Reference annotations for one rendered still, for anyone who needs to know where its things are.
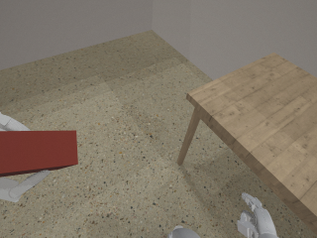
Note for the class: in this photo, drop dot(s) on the sponge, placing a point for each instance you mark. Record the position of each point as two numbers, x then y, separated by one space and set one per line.
27 152

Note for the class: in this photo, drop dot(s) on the robot right shin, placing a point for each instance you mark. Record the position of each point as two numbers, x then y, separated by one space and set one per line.
178 226

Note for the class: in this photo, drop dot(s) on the robot right hand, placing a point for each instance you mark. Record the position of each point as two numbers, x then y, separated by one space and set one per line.
254 225

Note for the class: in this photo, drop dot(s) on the robot left hand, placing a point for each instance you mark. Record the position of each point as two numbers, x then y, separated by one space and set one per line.
10 189

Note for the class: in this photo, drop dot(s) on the right robot thigh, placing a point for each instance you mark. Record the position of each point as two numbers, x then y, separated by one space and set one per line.
182 233

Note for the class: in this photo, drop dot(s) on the table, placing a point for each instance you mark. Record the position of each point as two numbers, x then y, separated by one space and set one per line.
266 113

